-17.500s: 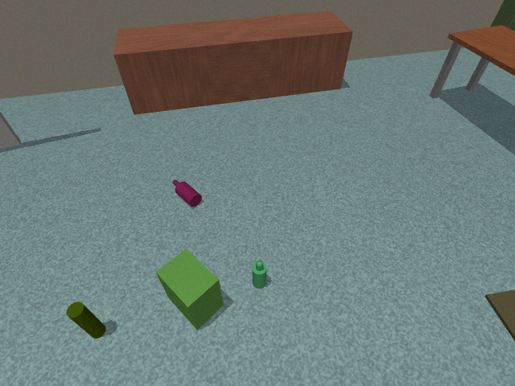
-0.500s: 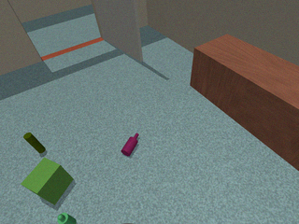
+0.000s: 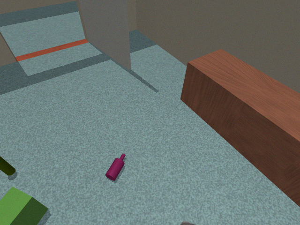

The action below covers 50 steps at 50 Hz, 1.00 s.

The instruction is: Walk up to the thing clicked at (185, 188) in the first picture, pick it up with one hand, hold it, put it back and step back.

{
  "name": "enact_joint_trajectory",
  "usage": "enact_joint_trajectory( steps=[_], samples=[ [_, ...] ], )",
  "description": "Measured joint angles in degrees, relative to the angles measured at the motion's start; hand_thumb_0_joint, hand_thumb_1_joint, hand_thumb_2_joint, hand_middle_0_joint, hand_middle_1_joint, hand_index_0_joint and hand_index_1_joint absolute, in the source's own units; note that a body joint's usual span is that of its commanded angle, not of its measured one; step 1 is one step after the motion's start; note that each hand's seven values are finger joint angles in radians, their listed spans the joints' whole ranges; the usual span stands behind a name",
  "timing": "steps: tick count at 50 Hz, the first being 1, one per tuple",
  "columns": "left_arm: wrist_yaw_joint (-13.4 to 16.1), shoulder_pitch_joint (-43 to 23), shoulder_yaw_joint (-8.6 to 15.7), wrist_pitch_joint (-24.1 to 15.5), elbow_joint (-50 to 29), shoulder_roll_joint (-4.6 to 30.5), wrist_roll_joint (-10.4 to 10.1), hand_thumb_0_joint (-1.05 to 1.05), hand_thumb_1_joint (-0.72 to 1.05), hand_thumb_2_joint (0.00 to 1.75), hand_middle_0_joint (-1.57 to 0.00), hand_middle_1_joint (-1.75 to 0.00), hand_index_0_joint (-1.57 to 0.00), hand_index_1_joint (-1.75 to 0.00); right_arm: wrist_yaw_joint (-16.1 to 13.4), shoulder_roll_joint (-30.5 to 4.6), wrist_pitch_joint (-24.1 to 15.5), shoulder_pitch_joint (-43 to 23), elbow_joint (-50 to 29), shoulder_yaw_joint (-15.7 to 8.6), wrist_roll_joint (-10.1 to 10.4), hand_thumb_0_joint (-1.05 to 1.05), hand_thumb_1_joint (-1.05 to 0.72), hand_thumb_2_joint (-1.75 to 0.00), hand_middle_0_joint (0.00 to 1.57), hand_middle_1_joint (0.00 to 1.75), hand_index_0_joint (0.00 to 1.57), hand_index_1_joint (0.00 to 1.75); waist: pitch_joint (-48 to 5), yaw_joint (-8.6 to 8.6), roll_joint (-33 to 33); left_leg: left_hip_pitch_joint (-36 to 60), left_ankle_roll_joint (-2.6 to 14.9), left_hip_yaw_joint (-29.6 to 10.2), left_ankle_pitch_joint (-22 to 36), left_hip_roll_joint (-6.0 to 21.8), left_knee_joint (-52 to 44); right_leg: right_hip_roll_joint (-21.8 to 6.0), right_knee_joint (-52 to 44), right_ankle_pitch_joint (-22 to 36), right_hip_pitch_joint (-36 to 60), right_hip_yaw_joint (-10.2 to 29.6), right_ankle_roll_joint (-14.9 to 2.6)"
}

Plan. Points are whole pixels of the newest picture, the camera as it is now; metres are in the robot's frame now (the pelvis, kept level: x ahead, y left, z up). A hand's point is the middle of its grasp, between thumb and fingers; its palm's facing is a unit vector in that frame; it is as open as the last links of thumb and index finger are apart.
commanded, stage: walk up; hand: left
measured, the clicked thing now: (117, 165) +0.64 +0.22 -0.73
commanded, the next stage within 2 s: none
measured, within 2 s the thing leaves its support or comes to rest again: neither
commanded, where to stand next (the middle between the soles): +0.25 +0.00 m, yaw +1 degrees
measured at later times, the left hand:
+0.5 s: hand out of the picture +0.16 +0.28 -0.16, palm faces +0.00 -0.91 -0.41, open 7.4 cm
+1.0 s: hand (69, 204) +0.23 +0.26 -0.15, palm faces -0.02 -0.93 -0.37, open 7.4 cm
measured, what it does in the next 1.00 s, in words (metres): walks ahead: right foot, then left foot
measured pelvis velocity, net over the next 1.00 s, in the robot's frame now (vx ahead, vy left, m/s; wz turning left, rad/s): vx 0.17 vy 0.00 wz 0.01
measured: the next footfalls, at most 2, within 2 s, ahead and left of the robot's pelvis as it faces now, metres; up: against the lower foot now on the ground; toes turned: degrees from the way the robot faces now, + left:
right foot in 0.10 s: +0.20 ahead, -0.14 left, +0.00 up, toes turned -1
left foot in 0.48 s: +0.27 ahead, +0.13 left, +0.00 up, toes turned +4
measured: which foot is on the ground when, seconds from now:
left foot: down 0.00-0.12, up 0.14-0.46, down 0.48-1.00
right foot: up 0.00-0.08, down 0.10-1.00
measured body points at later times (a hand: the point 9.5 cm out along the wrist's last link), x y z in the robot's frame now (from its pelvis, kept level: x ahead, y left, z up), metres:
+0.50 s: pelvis +0.14 +0.00 -0.02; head +0.17 +0.00 +0.43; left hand +0.16 +0.33 -0.13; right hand +0.26 -0.31 -0.13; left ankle +0.23 +0.12 -0.74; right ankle +0.12 -0.15 -0.73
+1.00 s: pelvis +0.17 +0.00 +0.00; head +0.19 -0.01 +0.45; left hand +0.23 +0.31 -0.12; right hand +0.27 -0.30 -0.13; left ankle +0.23 +0.12 -0.73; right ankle +0.16 -0.14 -0.73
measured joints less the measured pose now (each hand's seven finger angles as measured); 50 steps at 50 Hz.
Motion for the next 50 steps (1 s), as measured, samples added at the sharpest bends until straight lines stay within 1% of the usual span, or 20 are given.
enact_joint_trajectory(
  steps=[3, 5, 6, 7, 8, 10, 12, 18, 20, 23, 24, 25, 27, 29, 31, 33, 34, 35, 39, 50],
  samples=[
    [-0.3, -0.4, 0.3, -0.4, 0.2, -0.2, 0.1, 0.01, 0.91, 0.90, -0.20, -0.30, -0.20, -0.30, 0.2, -1.1, 0.7, 1.2, 0.3, -0.3, 0.0, 0.01, -0.90, -0.90, 0.20, 0.30, 0.21, 0.30, -0.4, -0.63, 1.7, 0.9, -0.58, -0.5, -2.8, 0.8, 1.7, 0.2, -7.1, 3.0, 2.0, -0.3, -0.15],
    [-0.1, 0.1, 0.6, -1.3, -0.1, 0.3, 0.2, 0.01, 0.91, 0.90, -0.21, -0.30, -0.20, -0.30, 0.2, -1.6, 1.6, 2.0, 0.5, -0.4, 0.0, 0.01, -0.90, -0.90, 0.20, 0.30, 0.21, 0.30, -1.0, -0.70, 2.6, 0.3, -0.61, -1.0, -6.4, 1.5, 5.6, 1.0, -11.4, 4.4, 5.2, -0.8, -0.22],
    [0.2, 0.2, 0.9, -2.0, -0.2, 0.3, 0.3, 0.01, 0.91, 0.90, -0.21, -0.30, -0.20, -0.30, 0.1, -2.0, 2.0, 2.2, 0.7, -0.5, -0.1, 0.01, -0.90, -0.90, 0.20, 0.30, 0.21, 0.30, -1.0, -0.48, 3.8, -0.7, 0.51, -1.9, -8.9, 2.5, 9.3, 2.1, -11.3, 5.2, 5.9, -1.4, 0.13],
    [0.8, 0.2, 1.2, -2.5, -0.5, 0.1, 0.4, 0.01, 0.91, 0.90, -0.21, -0.30, -0.20, -0.30, -0.2, -2.2, 2.6, 2.0, 1.3, -0.6, -0.2, 0.01, -0.90, -0.90, 0.20, 0.30, 0.21, 0.30, -0.8, -0.24, 5.1, -2.6, 0.96, -3.9, -10.9, 2.8, 15.0, 2.9, -9.5, 4.0, 5.9, -2.2, 0.21],
    [1.2, 0.3, 1.1, -2.9, -0.8, 0.0, 0.4, 0.01, 0.91, 0.90, -0.21, -0.30, -0.20, -0.30, -0.4, -2.1, 3.2, 1.5, 2.0, -0.7, -0.3, 0.01, -0.90, -0.90, 0.20, 0.30, 0.21, 0.30, -0.6, 0.23, 5.4, -4.8, 0.92, -5.4, -12.3, 1.8, 20.8, 3.1, -8.2, 2.7, 5.9, -2.4, 0.11],
    [1.7, 0.4, 0.6, -3.1, -1.1, -0.7, -0.2, 0.01, 0.91, 0.90, -0.20, -0.30, -0.20, -0.30, -0.7, -2.2, 3.7, 0.2, 2.9, -0.5, -0.1, 0.01, -0.90, -0.90, 0.20, 0.30, 0.20, 0.30, -0.1, 0.99, 6.2, -8.8, 0.54, -6.7, -11.7, 0.0, 28.8, 3.1, -8.8, 1.7, 7.6, -2.6, -0.22],
    [2.1, 0.8, 0.0, -3.2, -1.3, -1.5, -0.5, 0.01, 0.91, 0.90, -0.21, -0.30, -0.20, -0.30, -0.7, -2.3, 3.5, -0.9, 3.2, -0.6, 0.2, 0.01, -0.91, -0.90, 0.20, 0.30, 0.20, 0.30, 0.4, 1.57, 6.9, -12.1, 0.16, -6.4, -9.8, -0.4, 30.7, 3.1, -11.2, 1.8, 9.9, -2.8, -0.28],
    [3.1, 2.7, -1.0, -3.0, -1.8, -1.3, -0.2, 0.01, 0.90, 0.90, -0.21, -0.31, -0.21, -0.30, 0.1, -1.4, 3.9, -4.2, 2.0, -0.9, -0.1, 0.01, -0.91, -0.90, 0.20, 0.30, 0.20, 0.30, 1.5, 2.62, 6.5, -16.5, -0.73, -5.3, -4.2, 1.4, 20.7, 2.7, -14.8, 1.2, 14.2, -2.8, 0.31],
    [3.6, 2.7, -1.4, -2.6, -1.8, -0.9, -0.2, 0.01, 0.90, 0.90, -0.21, -0.31, -0.21, -0.30, -0.1, -0.8, 4.0, -5.6, 1.9, -0.8, 0.1, 0.01, -0.91, -0.90, 0.20, 0.30, 0.20, 0.30, 2.1, 2.95, 5.8, -15.9, -0.63, -5.1, -1.0, 1.7, 15.8, 2.5, -13.9, 0.0, 14.4, -2.5, 0.78],
    [4.0, 1.9, -2.0, -1.5, -1.3, -0.5, -0.5, 0.01, 0.90, 0.90, -0.21, -0.31, -0.21, -0.30, -0.6, -0.3, 3.6, -7.1, 2.2, -0.7, 0.3, 0.01, -0.91, -0.90, 0.20, 0.30, 0.20, 0.30, 2.3, 2.96, 4.8, -12.2, 0.04, -4.3, 5.2, 1.1, 8.1, 2.0, -9.3, -3.5, 13.3, -2.3, 1.65],
    [4.2, 1.4, -2.1, -1.0, -1.1, -0.3, -0.7, 0.01, 0.90, 0.90, -0.21, -0.31, -0.21, -0.30, -0.8, -0.1, 3.3, -7.5, 2.5, -0.7, 0.2, 0.01, -0.91, -0.90, 0.20, 0.30, 0.20, 0.30, 2.2, 2.69, 4.3, -11.2, -0.75, -4.3, 4.2, 0.5, 6.9, 1.4, -6.8, -5.1, 12.5, -2.3, 1.87],
    [4.4, 0.2, -2.2, -0.4, -0.7, -0.2, -1.0, 0.01, 0.90, 0.90, -0.21, -0.31, -0.21, -0.30, -1.1, 0.4, 3.2, -8.1, 2.8, -0.7, 0.0, 0.01, -0.91, -0.90, 0.20, 0.30, 0.20, 0.30, 2.7, 2.64, 3.2, -11.4, -1.12, -3.9, 3.0, -0.3, 8.0, 0.7, -4.0, -6.0, 11.4, -1.4, 1.29],
    [4.9, -1.9, -2.4, 0.7, 0.0, -0.5, -1.4, 0.01, 0.91, 0.90, -0.21, -0.30, -0.20, -0.30, -1.3, 1.2, 3.2, -9.4, 3.1, -0.1, 0.3, 0.01, -0.91, -0.90, 0.20, 0.30, 0.20, 0.30, 3.6, 2.58, 2.2, -11.8, -0.87, -3.6, 1.8, -0.4, 10.0, 1.6, 1.6, -10.6, 9.2, 0.8, 0.25],
    [5.1, -3.5, -2.5, 1.2, 0.9, -0.7, -1.4, 0.01, 0.91, 0.90, -0.21, -0.30, -0.20, -0.30, -1.5, 2.2, 3.5, -10.3, 3.3, 0.7, 0.4, 0.01, -0.91, -0.90, 0.20, 0.30, 0.20, 0.30, 3.4, 2.26, 1.5, -11.7, -0.61, -3.5, 1.6, -0.3, 10.1, 2.5, 4.1, -13.0, 7.7, 1.4, -0.34],
    [4.9, -4.3, -2.6, 0.9, 1.9, -0.9, -1.5, 0.01, 0.91, 0.90, -0.20, -0.30, -0.20, -0.30, -1.6, 2.7, 3.9, -11.2, 3.7, 1.3, 0.3, 0.01, -0.90, -0.90, 0.20, 0.30, 0.21, 0.30, 2.9, 1.98, 1.2, -11.7, -0.67, -3.3, 1.5, 0.0, 10.0, 2.7, 1.3, -11.2, 7.8, 0.8, -0.67],
    [4.7, -4.8, -2.4, 0.4, 3.1, -1.2, -1.1, 0.01, 0.91, 0.90, -0.21, -0.30, -0.20, -0.30, -1.6, 2.8, 4.3, -12.1, 4.1, 1.7, 0.3, 0.01, -0.90, -0.90, 0.20, 0.30, 0.21, 0.30, 2.4, 1.70, 1.4, -12.0, -0.97, -3.1, 0.9, 0.4, 10.7, 3.1, -5.1, -6.6, 9.5, 0.0, -0.49],
    [4.7, -5.1, -2.3, 0.2, 3.9, -1.7, -0.8, 0.01, 0.91, 0.90, -0.21, -0.30, -0.20, -0.30, -1.6, 2.6, 4.5, -12.5, 4.5, 1.8, 0.5, 0.01, -0.90, -0.90, 0.20, 0.30, 0.21, 0.30, 2.4, 1.49, 2.2, -12.0, -1.17, -3.5, 0.5, 0.8, 11.3, 3.6, -6.7, -3.6, 10.3, -0.3, 0.34],
    [4.8, -5.4, -2.4, 0.2, 4.6, -2.2, -0.5, 0.01, 0.91, 0.90, -0.21, -0.30, -0.20, -0.30, -1.7, 2.5, 4.7, -12.7, 5.0, 1.8, 0.7, 0.01, -0.90, -0.90, 0.20, 0.30, 0.21, 0.30, 2.2, 1.30, 3.1, -11.8, -1.40, -4.0, 0.3, 1.3, 11.4, 4.0, -7.5, -2.9, 10.9, -0.7, 1.08],
    [4.2, -5.6, -2.9, 0.8, 7.2, -2.7, -0.2, 0.01, 0.91, 0.90, -0.21, -0.30, -0.20, -0.30, -1.6, 3.2, 5.0, -13.1, 8.0, 2.1, 1.0, 0.01, -0.90, -0.90, 0.20, 0.30, 0.21, 0.30, 0.4, 1.10, 2.8, -9.4, -1.69, -3.3, 1.8, 0.7, 7.1, 3.5, -9.9, -2.4, 12.2, -0.1, 1.87],
    [3.9, -10.4, -3.1, 0.6, 11.5, -3.3, -1.0, 0.01, 0.91, 0.90, -0.21, -0.30, -0.20, -0.30, -1.6, 2.9, 4.4, -14.4, 15.5, 2.8, 1.3, 0.01, -0.90, -0.90, 0.20, 0.30, 0.21, 0.30, 0.4, 0.79, 3.7, -3.8, -2.12, -3.1, 5.2, 0.7, -1.4, 3.8, -18.8, 1.3, 17.8, -0.3, 1.79]
  ],
)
